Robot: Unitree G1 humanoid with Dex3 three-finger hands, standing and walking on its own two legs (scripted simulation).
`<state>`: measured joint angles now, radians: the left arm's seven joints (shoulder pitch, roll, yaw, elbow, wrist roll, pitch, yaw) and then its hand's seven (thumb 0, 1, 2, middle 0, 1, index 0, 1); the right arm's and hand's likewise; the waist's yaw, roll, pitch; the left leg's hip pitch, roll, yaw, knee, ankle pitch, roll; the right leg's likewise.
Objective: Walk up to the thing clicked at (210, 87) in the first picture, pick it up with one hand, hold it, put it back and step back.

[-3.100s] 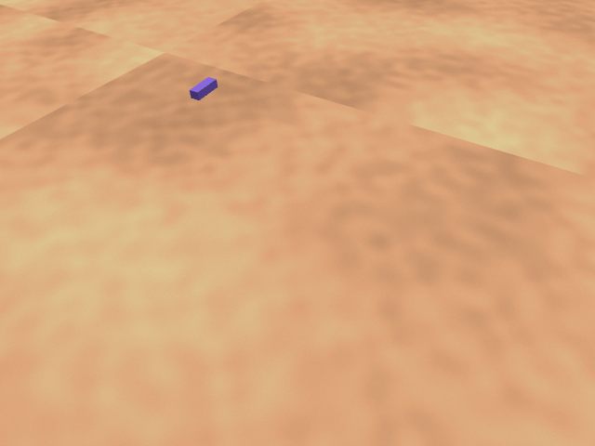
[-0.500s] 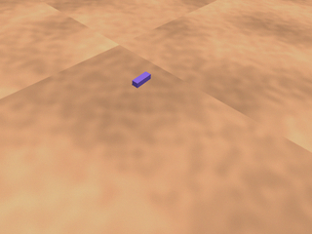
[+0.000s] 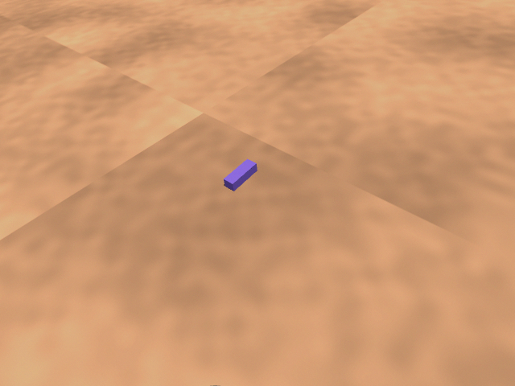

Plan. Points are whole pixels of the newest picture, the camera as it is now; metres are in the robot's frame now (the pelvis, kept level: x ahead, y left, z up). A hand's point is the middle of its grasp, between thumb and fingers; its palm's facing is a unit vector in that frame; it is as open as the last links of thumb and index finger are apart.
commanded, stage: walk up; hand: left
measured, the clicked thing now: (240, 174) +1.34 +0.20 -0.75
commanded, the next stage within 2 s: none
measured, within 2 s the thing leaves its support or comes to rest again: neither
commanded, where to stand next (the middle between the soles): +0.91 +0.01 m, yaw +2 degrees
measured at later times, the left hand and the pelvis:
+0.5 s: hand (126, 336) +0.27 +0.30 -0.16, palm faces -0.01 -0.95 -0.32, open 7.4 cm; pelvis +0.23 +0.03 +0.00, yaw +2 degrees
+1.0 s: hand (173, 239) +0.47 +0.24 -0.12, palm faces +0.01 -0.91 -0.41, open 7.4 cm; pelvis +0.43 -0.04 +0.00, yaw +1 degrees
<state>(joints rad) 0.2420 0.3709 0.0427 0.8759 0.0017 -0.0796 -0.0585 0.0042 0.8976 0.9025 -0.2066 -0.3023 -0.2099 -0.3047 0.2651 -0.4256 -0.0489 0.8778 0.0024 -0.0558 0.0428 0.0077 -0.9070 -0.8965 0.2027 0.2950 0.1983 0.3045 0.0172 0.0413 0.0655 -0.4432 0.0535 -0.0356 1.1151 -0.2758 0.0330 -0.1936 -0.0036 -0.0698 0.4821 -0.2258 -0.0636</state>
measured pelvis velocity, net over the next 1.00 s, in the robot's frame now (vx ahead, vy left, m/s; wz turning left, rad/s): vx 0.43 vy -0.04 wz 0.02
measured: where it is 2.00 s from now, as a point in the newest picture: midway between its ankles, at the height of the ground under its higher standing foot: (280, 265)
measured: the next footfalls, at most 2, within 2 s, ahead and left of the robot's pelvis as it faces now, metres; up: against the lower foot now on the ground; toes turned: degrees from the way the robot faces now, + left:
left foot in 0.30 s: +0.30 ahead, +0.15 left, +0.00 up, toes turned +6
right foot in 0.74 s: +0.50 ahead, -0.15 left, +0.00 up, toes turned -3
